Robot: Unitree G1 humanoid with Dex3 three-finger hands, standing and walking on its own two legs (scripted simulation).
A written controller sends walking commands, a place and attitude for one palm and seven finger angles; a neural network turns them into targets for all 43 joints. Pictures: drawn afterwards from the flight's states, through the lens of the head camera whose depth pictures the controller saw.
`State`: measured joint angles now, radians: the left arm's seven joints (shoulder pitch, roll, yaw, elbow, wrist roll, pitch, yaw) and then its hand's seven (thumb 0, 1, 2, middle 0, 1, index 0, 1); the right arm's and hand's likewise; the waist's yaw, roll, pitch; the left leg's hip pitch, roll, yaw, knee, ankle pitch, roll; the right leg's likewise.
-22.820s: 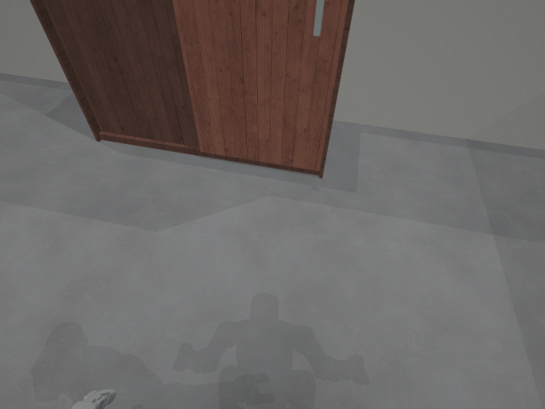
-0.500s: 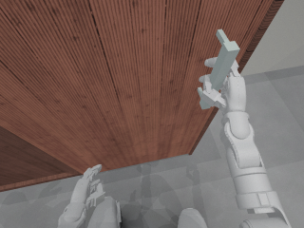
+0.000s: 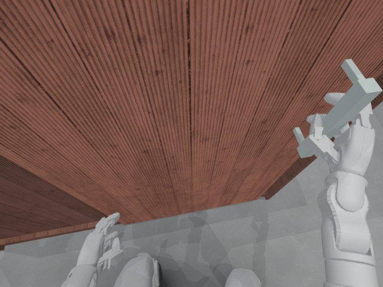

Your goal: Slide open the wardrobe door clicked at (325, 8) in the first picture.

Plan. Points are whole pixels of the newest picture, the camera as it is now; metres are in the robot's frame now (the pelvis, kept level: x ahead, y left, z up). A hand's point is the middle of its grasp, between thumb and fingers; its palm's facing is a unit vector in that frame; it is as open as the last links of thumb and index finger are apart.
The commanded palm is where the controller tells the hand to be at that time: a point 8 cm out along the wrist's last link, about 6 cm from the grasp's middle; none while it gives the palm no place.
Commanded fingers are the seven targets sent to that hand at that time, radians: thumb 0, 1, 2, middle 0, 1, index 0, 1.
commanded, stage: step sideways, sliding the door along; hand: right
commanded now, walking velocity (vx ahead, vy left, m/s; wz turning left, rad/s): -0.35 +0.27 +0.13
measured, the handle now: (323, 116) +0.38 -0.27 +0.09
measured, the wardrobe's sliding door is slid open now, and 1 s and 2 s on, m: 0.05 0.37 0.54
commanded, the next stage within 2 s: stop walking and hold the door there in 1.78 s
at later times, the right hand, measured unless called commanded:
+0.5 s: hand (237, 153) +0.31 -0.10 +0.11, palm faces +0.23 +0.97 +0.05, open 6.4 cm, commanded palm +0.27 -0.07 +0.10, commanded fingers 0.00 -0.90 -0.90 0.45 1.40 0.45 1.40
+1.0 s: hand (135, 175) +0.29 +0.07 +0.10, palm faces +0.10 +0.99 -0.09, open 6.2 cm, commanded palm +0.26 +0.07 +0.10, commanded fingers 0.00 -0.90 -0.90 0.45 1.40 0.45 1.40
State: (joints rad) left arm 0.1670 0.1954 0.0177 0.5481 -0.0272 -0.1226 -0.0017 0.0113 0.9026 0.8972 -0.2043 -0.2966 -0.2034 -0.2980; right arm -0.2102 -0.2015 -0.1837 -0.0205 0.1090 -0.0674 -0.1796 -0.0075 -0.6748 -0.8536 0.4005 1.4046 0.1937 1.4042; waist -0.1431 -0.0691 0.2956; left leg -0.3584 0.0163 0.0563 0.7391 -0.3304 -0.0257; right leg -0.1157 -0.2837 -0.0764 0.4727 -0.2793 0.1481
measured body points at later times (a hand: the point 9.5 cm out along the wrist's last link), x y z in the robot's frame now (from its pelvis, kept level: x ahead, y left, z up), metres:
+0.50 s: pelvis +0.01 +0.04 +0.01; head +0.08 +0.01 +0.45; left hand +0.21 +0.23 -0.08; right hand +0.29 -0.15 +0.10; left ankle -0.02 +0.20 -0.64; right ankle +0.00 -0.05 -0.74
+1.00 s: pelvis -0.06 +0.16 -0.01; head +0.01 +0.19 +0.44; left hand +0.14 +0.39 -0.11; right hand +0.28 +0.01 +0.11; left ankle -0.03 +0.25 -0.74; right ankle -0.05 +0.01 -0.69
